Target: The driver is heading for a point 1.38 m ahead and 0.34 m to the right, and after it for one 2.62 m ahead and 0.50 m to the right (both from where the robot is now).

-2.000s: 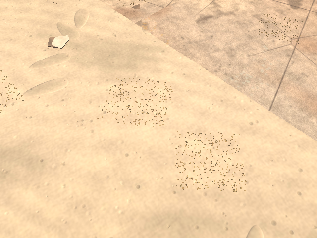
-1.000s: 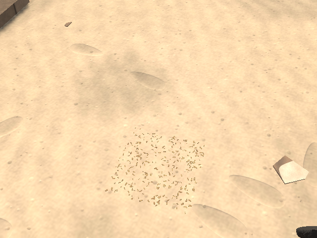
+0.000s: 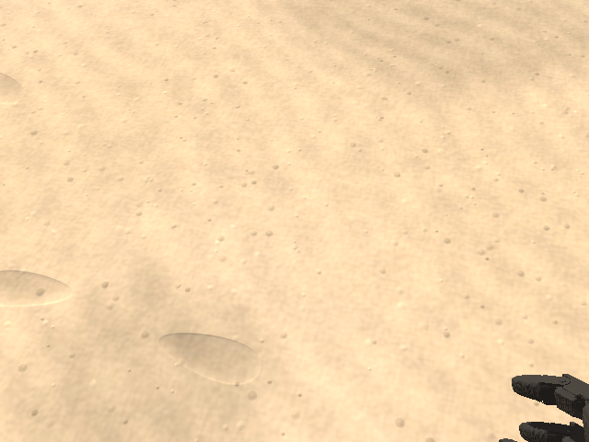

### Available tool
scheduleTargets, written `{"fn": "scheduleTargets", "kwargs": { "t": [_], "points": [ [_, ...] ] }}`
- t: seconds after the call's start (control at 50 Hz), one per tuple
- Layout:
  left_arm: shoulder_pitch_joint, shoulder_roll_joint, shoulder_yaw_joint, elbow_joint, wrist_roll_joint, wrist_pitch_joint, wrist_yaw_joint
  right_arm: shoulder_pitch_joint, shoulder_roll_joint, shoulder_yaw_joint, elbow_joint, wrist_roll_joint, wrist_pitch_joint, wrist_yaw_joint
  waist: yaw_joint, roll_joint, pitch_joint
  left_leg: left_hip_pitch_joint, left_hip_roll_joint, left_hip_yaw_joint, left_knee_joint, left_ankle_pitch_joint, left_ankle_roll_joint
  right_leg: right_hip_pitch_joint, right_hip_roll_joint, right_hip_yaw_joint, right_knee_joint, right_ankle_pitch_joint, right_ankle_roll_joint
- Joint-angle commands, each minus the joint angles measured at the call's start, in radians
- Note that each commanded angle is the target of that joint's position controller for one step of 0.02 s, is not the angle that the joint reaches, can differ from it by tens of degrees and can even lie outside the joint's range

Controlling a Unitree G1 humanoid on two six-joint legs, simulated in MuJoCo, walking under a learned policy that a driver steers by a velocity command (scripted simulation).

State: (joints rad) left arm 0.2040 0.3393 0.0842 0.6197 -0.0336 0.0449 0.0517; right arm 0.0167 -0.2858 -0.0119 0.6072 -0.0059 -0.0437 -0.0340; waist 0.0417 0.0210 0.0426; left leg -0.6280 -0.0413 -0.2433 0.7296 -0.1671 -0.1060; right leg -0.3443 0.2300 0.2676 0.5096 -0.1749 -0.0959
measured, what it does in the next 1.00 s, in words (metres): steps on the spot, turning right: left foot, then right foot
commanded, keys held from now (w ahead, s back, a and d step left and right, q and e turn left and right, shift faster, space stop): e+shift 0.46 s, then shift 0.34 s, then q+shift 0.20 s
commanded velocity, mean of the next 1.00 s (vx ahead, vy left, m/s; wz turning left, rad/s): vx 0.03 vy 0.00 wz -0.59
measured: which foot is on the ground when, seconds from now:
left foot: up 0.00-0.08, down 0.10-0.54, up 0.56-0.90, down 0.92-1.00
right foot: down 0.00-0.08, up 0.10-0.52, down 0.54-0.96, up 0.98-1.00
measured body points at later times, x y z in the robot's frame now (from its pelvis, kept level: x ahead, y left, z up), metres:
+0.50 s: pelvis +0.07 +0.04 +0.00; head +0.11 +0.01 +0.45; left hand +0.35 +0.21 -0.08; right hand +0.08 -0.29 -0.10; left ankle +0.17 +0.15 -0.73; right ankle +0.02 -0.08 -0.71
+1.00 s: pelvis +0.08 +0.01 -0.01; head +0.10 +0.01 +0.44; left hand +0.37 +0.12 -0.10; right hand +0.04 -0.29 -0.11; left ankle +0.15 +0.12 -0.73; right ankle +0.01 -0.08 -0.73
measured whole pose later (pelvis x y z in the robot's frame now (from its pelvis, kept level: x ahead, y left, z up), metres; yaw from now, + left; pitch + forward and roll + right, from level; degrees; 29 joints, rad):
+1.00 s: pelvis +0.08 +0.01 -0.01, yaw -32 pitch +1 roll +0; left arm 0.11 0.23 0.04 0.67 0.02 0.01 0.04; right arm 0.20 -0.27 -0.06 0.72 0.01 0.03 0.00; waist -0.03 -0.02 0.01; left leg -0.33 0.01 -0.01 0.62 -0.32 0.00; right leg -0.32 0.01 -0.01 0.66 -0.34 -0.01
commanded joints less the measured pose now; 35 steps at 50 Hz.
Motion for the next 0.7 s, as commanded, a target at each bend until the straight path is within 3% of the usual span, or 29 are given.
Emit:
{"fn": "scheduleTargets", "kwargs": {
  "t": [0.02,0.06,0.08,0.1,0.12,0.14,0.16,0.18,0.2,0.24,0.3,0.4,0.48,0.52,0.54,0.56,0.58,0.6,0.62,0.64,0.66,0.7],
  "points": [
    [-0.002,0.115,0.038,-0.088,0.007,0.003,0.012,-0.020,-0.110,-0.044,-0.058,0.001,-0.025,0.006,-0.011,-0.174,-0.182,0.109,-0.047,0.035,-0.127,0.023,0.014,0.166,-0.227,0.270,-0.031,0.272,-0.047],
    [-0.041,0.106,0.039,-0.112,0.008,0.003,0.007,0.021,-0.128,-0.060,-0.036,0.004,-0.040,0.013,-0.034,-0.194,-0.171,0.213,-0.029,0.033,-0.272,0.065,0.043,0.160,-0.213,0.306,0.024,0.213,-0.027],
    [-0.060,0.088,0.032,-0.123,0.006,0.005,0.001,0.067,-0.126,-0.067,-0.015,0.006,-0.045,0.016,-0.058,-0.161,-0.179,0.348,0.015,0.042,-0.388,0.189,0.072,0.103,-0.171,0.277,0.101,0.071,-0.001],
    [0.020,0.013,0.011,-0.115,0.017,0.007,-0.007,0.071,-0.154,-0.074,-0.018,-0.006,-0.038,0.011,-0.010,0.007,-0.231,0.556,0.212,-0.106,-0.371,0.325,0.167,-0.045,-0.090,0.162,0.303,-0.347,0.043],
    [0.065,0.042,0.012,-0.141,0.010,0.002,-0.017,0.100,-0.179,-0.079,-0.023,-0.041,-0.018,0.007,0.023,0.231,-0.244,0.651,0.405,-0.345,-0.374,0.513,0.336,-0.231,-0.004,-0.006,0.466,-0.551,0.097],
    [0.091,0.132,0.033,-0.128,0.020,-0.008,-0.032,0.120,-0.159,-0.087,-0.026,-0.031,-0.011,0.003,0.010,0.250,-0.276,0.652,0.480,-0.451,-0.375,0.418,0.407,-0.296,-0.103,-0.047,0.661,-0.499,0.146],
    [0.062,0.180,0.049,-0.099,0.009,-0.004,-0.037,0.088,-0.109,-0.077,-0.048,-0.022,-0.003,-0.004,-0.014,0.152,-0.219,0.600,0.407,-0.315,-0.363,0.321,0.375,-0.315,-0.145,-0.070,0.735,-0.411,0.168],
    [0.047,0.176,0.053,-0.082,0.004,0.009,-0.033,0.063,-0.090,-0.071,-0.057,-0.016,0.011,-0.011,-0.015,0.082,-0.172,0.541,0.333,-0.190,-0.361,0.221,0.324,-0.321,-0.170,-0.092,0.778,-0.337,0.182],
    [0.047,0.163,0.049,-0.082,0.005,0.019,-0.027,0.041,-0.094,-0.070,-0.064,-0.011,0.022,-0.018,-0.013,0.058,-0.139,0.482,0.298,-0.118,-0.376,0.163,0.299,-0.323,-0.192,-0.122,0.813,-0.282,0.188],
    [0.027,0.104,0.028,-0.098,0.004,0.022,-0.030,0.044,-0.108,-0.073,-0.053,-0.020,0.035,-0.028,-0.021,0.074,-0.094,0.409,0.243,0.008,-0.417,0.184,0.291,-0.312,-0.222,-0.206,0.781,-0.214,0.190],
    [-0.025,0.069,0.016,-0.121,0.001,0.014,-0.031,0.092,-0.123,-0.084,-0.026,-0.028,0.044,-0.033,-0.057,0.128,-0.131,0.495,0.273,0.082,-0.433,0.229,0.326,-0.332,-0.275,-0.238,0.681,-0.191,0.199],
    [-0.041,0.056,0.014,-0.120,0.010,0.013,-0.044,0.065,-0.164,-0.110,-0.005,-0.013,0.046,-0.019,-0.055,0.145,-0.169,0.487,0.330,0.191,-0.437,0.197,0.322,-0.194,-0.324,-0.270,0.469,-0.157,0.174],
    [-0.029,0.062,0.026,-0.109,0.012,0.028,-0.061,0.072,-0.176,-0.123,0.019,0.010,0.038,0.002,-0.049,0.157,-0.157,0.464,0.357,0.258,-0.396,0.156,0.285,-0.051,-0.298,-0.325,0.251,-0.163,0.121],
    [0.047,0.050,0.035,-0.076,0.017,0.030,-0.064,0.078,-0.156,-0.119,0.038,0.034,0.038,0.008,-0.005,0.119,-0.165,0.421,0.333,0.302,-0.285,0.130,0.225,0.103,-0.243,-0.352,0.026,-0.067,0.068],
    [0.106,0.086,0.051,-0.053,0.020,0.027,-0.056,0.133,-0.113,-0.109,0.064,0.033,0.040,0.016,0.002,0.016,-0.147,0.302,0.276,0.365,-0.146,0.041,0.152,0.240,-0.252,-0.277,-0.094,0.064,0.024],
    [0.143,0.220,0.078,-0.065,0.024,0.017,-0.037,0.152,-0.053,-0.088,0.027,-0.018,0.042,0.028,-0.035,-0.336,-0.140,-0.025,0.140,0.454,0.207,-0.434,0.042,0.420,-0.545,0.111,-0.104,0.471,-0.096],
    [0.102,0.240,0.073,-0.098,0.066,-0.005,-0.040,0.057,-0.081,-0.095,-0.012,-0.020,0.036,0.016,0.019,-0.337,-0.197,-0.126,0.068,0.282,0.406,-0.520,0.024,0.305,-0.657,0.241,-0.140,0.499,-0.266],
    [0.081,0.188,0.058,-0.093,0.078,-0.024,-0.046,0.000,-0.121,-0.105,-0.012,0.005,0.040,0.007,0.038,-0.224,-0.181,-0.110,0.086,0.228,0.475,-0.438,0.045,0.258,-0.597,0.146,-0.164,0.383,-0.237],
    [0.022,0.153,0.046,-0.083,0.064,-0.035,-0.042,0.016,-0.116,-0.107,0.001,0.015,0.045,-0.002,-0.002,-0.193,-0.144,-0.109,0.096,0.216,0.459,-0.346,0.061,0.224,-0.536,0.068,-0.159,0.312,-0.172],
    [-0.028,0.109,0.031,-0.086,0.044,-0.037,-0.037,0.048,-0.114,-0.108,0.030,0.005,0.053,-0.011,-0.025,-0.157,-0.145,-0.094,0.106,0.211,0.447,-0.279,0.058,0.219,-0.493,0.018,-0.148,0.282,-0.125],
    [-0.064,0.090,0.020,-0.087,0.034,-0.037,-0.031,0.079,-0.115,-0.110,0.041,-0.005,0.059,-0.014,-0.045,-0.174,-0.146,-0.050,0.096,0.223,0.463,-0.224,0.047,0.184,-0.472,-0.022,-0.143,0.337,-0.115],
    [-0.073,0.063,0.004,-0.080,0.043,-0.040,-0.023,0.114,-0.105,-0.106,0.054,0.002,0.061,-0.008,-0.062,-0.169,-0.168,0.022,0.081,0.229,0.464,-0.163,0.036,0.166,-0.447,-0.064,-0.142,0.391,-0.117]
  ]
}}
